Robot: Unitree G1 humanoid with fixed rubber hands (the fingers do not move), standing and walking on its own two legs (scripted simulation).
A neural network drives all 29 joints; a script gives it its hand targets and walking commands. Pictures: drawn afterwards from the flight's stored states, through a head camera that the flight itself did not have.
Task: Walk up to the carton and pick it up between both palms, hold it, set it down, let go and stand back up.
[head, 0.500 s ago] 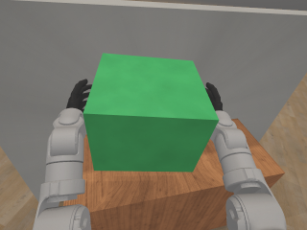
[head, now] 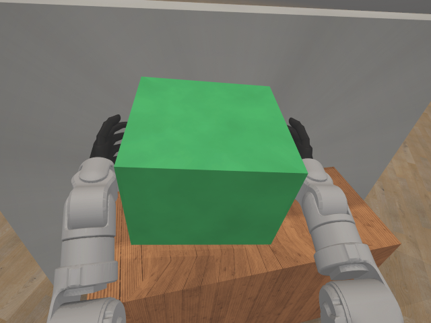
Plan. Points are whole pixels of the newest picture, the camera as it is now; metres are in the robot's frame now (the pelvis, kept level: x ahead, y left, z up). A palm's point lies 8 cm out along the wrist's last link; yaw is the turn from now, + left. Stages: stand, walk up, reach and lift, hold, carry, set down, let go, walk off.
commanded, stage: hold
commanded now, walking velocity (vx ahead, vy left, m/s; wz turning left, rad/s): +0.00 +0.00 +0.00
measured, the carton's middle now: (205, 159) +0.39 +0.01 +0.16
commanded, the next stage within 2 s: none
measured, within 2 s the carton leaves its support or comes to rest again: neither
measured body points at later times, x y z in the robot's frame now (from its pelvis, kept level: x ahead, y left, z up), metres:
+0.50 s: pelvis -0.01 +0.00 +0.00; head -0.05 +0.03 +0.45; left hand +0.37 +0.18 +0.18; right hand +0.38 -0.17 +0.18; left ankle +0.04 +0.12 -0.75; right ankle -0.01 -0.11 -0.75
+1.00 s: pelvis +0.00 +0.00 +0.00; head -0.04 +0.03 +0.45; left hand +0.37 +0.18 +0.18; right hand +0.38 -0.17 +0.17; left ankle +0.04 +0.12 -0.75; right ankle -0.01 -0.11 -0.75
